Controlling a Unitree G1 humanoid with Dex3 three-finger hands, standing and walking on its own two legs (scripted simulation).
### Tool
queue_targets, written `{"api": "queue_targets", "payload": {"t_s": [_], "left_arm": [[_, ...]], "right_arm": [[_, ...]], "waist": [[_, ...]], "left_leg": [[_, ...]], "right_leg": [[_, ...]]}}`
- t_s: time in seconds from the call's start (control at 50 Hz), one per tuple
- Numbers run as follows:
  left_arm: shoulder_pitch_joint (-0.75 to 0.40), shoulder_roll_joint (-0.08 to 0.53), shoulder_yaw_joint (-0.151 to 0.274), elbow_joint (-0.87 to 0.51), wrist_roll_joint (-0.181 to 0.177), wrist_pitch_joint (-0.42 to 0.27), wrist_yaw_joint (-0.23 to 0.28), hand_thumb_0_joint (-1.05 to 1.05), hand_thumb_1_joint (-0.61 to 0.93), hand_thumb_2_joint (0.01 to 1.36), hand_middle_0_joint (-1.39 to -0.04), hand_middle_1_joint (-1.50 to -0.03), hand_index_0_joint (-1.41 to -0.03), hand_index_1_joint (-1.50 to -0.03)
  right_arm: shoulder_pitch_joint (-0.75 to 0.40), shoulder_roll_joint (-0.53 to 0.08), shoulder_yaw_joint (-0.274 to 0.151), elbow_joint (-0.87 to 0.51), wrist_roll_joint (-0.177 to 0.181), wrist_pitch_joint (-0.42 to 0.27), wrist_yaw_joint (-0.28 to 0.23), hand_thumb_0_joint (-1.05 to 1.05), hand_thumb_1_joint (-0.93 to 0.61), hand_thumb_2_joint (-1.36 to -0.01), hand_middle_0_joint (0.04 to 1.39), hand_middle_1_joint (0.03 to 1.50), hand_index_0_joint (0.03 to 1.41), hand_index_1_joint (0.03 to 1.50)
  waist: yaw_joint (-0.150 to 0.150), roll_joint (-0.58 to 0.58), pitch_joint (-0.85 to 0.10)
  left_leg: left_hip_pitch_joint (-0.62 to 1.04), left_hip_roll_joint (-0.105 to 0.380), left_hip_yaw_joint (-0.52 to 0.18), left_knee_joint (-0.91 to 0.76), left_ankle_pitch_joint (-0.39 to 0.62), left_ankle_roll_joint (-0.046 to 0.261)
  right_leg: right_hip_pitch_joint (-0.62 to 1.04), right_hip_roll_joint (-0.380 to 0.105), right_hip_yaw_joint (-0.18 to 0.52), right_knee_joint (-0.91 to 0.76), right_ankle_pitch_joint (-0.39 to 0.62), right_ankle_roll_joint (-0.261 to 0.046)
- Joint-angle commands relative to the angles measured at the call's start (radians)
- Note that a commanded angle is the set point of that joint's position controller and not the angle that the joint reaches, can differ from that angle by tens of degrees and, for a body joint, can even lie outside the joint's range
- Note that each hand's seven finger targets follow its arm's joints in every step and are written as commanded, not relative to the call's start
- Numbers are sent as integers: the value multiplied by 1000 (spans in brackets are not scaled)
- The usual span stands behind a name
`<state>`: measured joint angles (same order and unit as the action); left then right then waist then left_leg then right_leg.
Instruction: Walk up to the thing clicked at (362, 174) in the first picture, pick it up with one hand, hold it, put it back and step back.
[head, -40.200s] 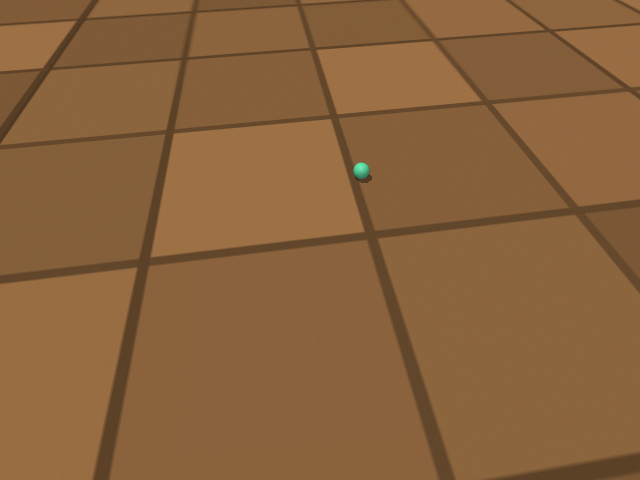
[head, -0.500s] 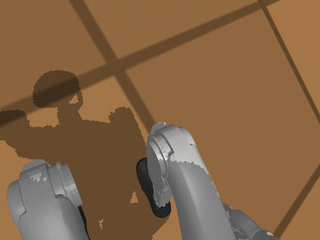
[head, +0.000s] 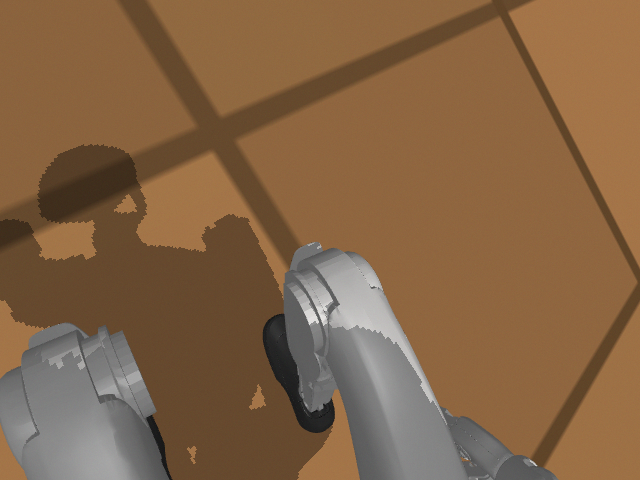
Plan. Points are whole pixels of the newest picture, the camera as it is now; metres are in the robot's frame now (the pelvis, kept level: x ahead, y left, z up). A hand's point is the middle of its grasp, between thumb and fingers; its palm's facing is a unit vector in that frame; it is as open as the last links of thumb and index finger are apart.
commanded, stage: open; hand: left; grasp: from above
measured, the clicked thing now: out of the picture +0.46 +0.33 -0.26
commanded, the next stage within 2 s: withdraw in 0.62 s
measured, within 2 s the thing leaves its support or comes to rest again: rests again in 0.16 s
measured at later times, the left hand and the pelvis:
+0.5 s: hand out of the picture +0.44 +0.32 -0.23, palm faces -0.44 -0.16 -0.89, open 13.9 cm; pelvis +0.00 +0.00 +0.00, yaw +0 degrees
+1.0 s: hand out of the picture +0.47 +0.33 -0.19, palm faces -0.27 -0.11 -0.96, open 14.0 cm; pelvis +0.01 +0.00 +0.01, yaw +0 degrees
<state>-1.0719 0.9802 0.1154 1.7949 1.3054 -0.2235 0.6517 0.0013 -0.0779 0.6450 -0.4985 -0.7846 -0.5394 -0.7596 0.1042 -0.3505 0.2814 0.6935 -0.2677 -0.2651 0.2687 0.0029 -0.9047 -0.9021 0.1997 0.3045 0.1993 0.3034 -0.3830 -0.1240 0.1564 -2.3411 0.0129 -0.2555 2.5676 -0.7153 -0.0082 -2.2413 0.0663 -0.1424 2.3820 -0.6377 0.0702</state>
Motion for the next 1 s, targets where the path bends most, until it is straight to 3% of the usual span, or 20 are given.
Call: {"api": "queue_targets", "payload": {"t_s": [0.0,0.1,0.18,0.2,0.22,0.28,0.32,0.36,0.38,0.5,0.54,0.56,0.62,0.7,0.74,0.78,0.86,0.9,0.94,0.98], "left_arm": [[-266,226,12,-107,-16,1,40,0,-304,815,-241,-911,-260,-890],[-250,208,-7,-117,-24,17,23,0,-412,898,-147,-997,-165,-977],[-230,227,14,-130,-33,29,10,0,-486,961,-94,-1030,-105,-1019],[-249,190,-21,-143,-35,28,2,0,-503,969,-84,-1034,-93,-1025],[-246,229,15,-140,-45,26,4,0,-509,963,-72,-1037,-83,-1025],[-223,238,23,-163,-54,21,-2,0,-530,1000,-70,-1038,-72,-1034],[-237,234,20,-150,-50,15,-7,0,-524,1016,-71,-1050,-74,-1047],[-222,219,5,-165,-50,9,-17,0,-538,1001,-65,-1034,-65,-1033],[-230,241,21,-165,-56,5,-14,0,-531,999,-65,-1034,-66,-1031],[-229,211,-12,-166,-50,-13,-18,0,-520,993,-64,-1041,-68,-1036],[-207,237,11,-145,-40,-14,-9,0,-505,1017,-71,-1064,-76,-1058],[-233,201,-19,-168,-46,-18,-10,0,-511,1012,-69,-1054,-72,-1049],[-240,225,-9,-159,-31,-15,-3,0,-490,971,-63,-1055,-77,-1040],[-242,243,15,-171,-21,-10,19,0,-477,992,-70,-1070,-82,-1055],[-242,208,-8,-151,-23,2,19,0,-516,982,-63,-1021,-74,-1009],[-280,216,0,-198,-22,12,19,0,-514,981,-63,-1017,-74,-1005],[-263,226,16,-373,-40,39,7,0,-536,993,-65,-1016,-69,-1011],[-214,231,51,-491,-59,64,-6,0,-541,998,-66,-1012,-66,-1011],[-149,185,66,-571,-87,99,-30,0,-545,999,-65,-1000,-63,-1001],[-125,122,41,-610,-108,137,-71,0,-549,1006,-66,-996,-61,-1001]], "right_arm": [[196,-325,-99,13,7,3,-12,0,-898,-901,201,301,201,301],[181,-331,-102,6,8,5,-12,0,-898,-901,201,301,201,301],[187,-325,-100,10,8,13,-10,0,-895,-900,201,301,201,301],[188,-322,-99,-1,6,12,-8,0,-897,-901,201,301,201,301],[192,-325,-97,7,8,13,-8,0,-894,-900,201,301,201,301],[201,-328,-104,11,15,20,-14,0,-894,-901,201,301,201,301],[207,-321,-95,7,10,21,-12,0,-895,-901,201,301,201,301],[203,-324,-104,0,12,25,-15,0,-895,-901,201,301,201,301],[207,-328,-103,4,16,27,-19,0,-894,-901,201,301,201,301],[197,-319,-100,-9,17,37,-28,0,-893,-900,201,301,201,301],[209,-321,-97,1,10,42,-31,0,-891,-900,201,301,201,301],[192,-316,-94,-13,14,39,-31,0,-891,-899,201,301,201,301],[203,-321,-97,-7,13,37,-29,0,-891,-898,201,301,201,301],[202,-327,-96,-4,11,36,-28,0,-890,-899,201,301,201,301],[188,-323,-101,-10,14,31,-24,0,-901,-900,201,300,201,300],[197,-321,-106,-12,12,22,-18,0,-901,-900,201,300,201,300],[198,-308,-131,-9,24,22,-13,0,-907,-903,201,301,201,301],[197,-298,-162,-5,38,32,-6,0,-906,-904,201,301,201,301],[193,-281,-200,-6,64,52,2,0,-905,-904,201,301,200,301],[198,-266,-225,0,91,78,11,0,-905,-904,200,301,200,301]], "waist": [[-57,496,-623],[-45,548,-630],[-40,544,-641],[-54,555,-639],[-54,523,-639],[-33,536,-657],[-54,507,-630],[-45,509,-646],[-42,506,-651],[-44,491,-640],[-39,499,-640],[-44,493,-643],[-53,503,-620],[-42,534,-648],[-56,508,-624],[-54,555,-636],[12,676,-767],[67,752,-893],[113,780,-980],[125,739,-975]], "left_leg": [[464,27,102,-279,186,15],[491,26,95,-296,205,5],[497,27,98,-290,233,6],[496,26,106,-284,236,8],[489,29,95,-281,234,11],[485,26,107,-292,235,11],[455,25,107,-277,211,16],[461,26,112,-280,220,18],[464,25,106,-282,219,16],[453,25,110,-287,192,18],[459,26,108,-288,197,16],[460,26,108,-284,194,16],[468,26,106,-288,193,14],[507,29,95,-301,229,6],[485,30,101,-290,216,9],[508,27,107,-291,218,7],[601,25,113,-338,230,-7],[681,25,121,-359,283,-17],[722,18,132,-373,349,-24],[672,12,154,-382,348,-10]], "right_leg": [[343,30,-136,-200,218,-83],[327,27,-139,-189,226,-89],[339,28,-139,-183,249,-89],[344,30,-135,-185,254,-90],[346,28,-141,-190,256,-85],[376,31,-129,-200,249,-90],[366,28,-133,-203,234,-87],[383,35,-124,-211,241,-88],[369,31,-131,-206,237,-89],[378,34,-125,-219,216,-88],[385,34,-127,-218,220,-89],[371,35,-129,-215,219,-88],[359,31,-132,-208,217,-89],[349,30,-141,-196,241,-90],[346,34,-135,-202,241,-87],[339,26,-131,-200,243,-88],[342,22,-125,-198,241,-101],[358,19,-113,-193,271,-108],[343,11,-102,-181,314,-113],[335,16,-80,-212,317,-112]]}}
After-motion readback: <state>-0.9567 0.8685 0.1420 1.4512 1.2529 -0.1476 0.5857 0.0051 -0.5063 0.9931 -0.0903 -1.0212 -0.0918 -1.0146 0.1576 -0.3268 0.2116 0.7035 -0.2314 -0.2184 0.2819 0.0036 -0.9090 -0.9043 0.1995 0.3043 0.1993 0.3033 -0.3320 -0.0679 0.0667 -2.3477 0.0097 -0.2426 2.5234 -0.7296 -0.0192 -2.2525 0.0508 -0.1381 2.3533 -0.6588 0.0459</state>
